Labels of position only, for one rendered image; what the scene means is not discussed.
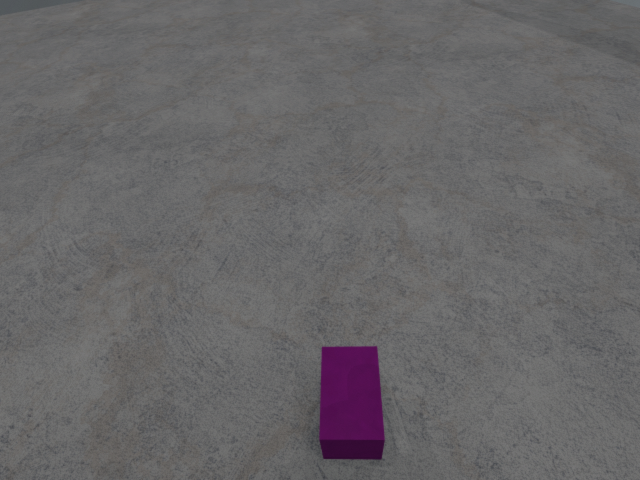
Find carton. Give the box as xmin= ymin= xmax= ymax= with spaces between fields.
xmin=319 ymin=346 xmax=385 ymax=459

